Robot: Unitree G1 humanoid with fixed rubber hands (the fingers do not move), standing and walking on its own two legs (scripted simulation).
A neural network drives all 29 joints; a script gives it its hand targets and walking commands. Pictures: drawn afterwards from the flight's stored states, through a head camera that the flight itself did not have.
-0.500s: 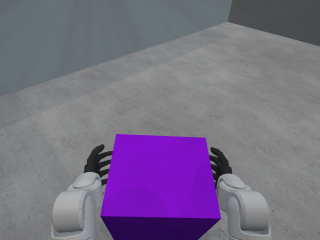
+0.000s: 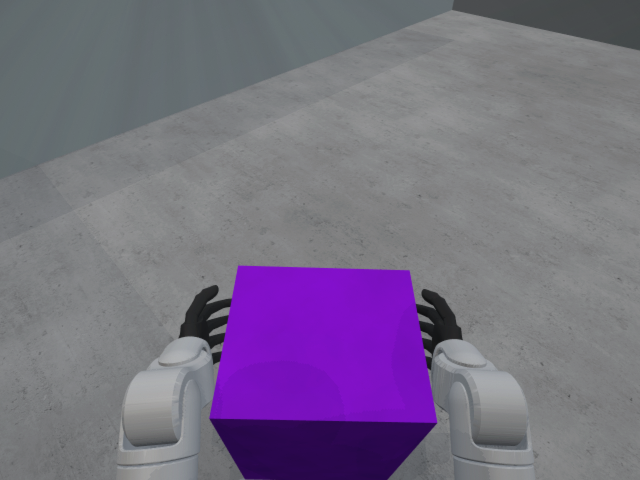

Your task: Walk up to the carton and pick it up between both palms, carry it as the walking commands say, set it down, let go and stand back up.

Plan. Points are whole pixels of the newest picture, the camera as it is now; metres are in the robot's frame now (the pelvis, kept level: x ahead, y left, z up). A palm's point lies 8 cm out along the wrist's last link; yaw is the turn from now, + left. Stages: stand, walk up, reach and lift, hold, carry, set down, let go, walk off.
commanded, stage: carry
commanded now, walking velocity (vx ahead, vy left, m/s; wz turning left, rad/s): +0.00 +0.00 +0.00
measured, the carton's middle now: (319, 384) +0.24 +0.01 +0.00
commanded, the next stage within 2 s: none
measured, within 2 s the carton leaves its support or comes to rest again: neither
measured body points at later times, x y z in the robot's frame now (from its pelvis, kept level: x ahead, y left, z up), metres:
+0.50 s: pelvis -0.05 +0.04 +0.02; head -0.09 +0.05 +0.47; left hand +0.22 +0.18 +0.07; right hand +0.21 -0.11 +0.06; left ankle +0.00 +0.11 -0.71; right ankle -0.06 -0.06 -0.71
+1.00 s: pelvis -0.07 +0.05 +0.02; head -0.08 +0.06 +0.47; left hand +0.21 +0.20 +0.06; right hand +0.21 -0.09 +0.05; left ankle +0.00 +0.11 -0.71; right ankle -0.06 -0.07 -0.71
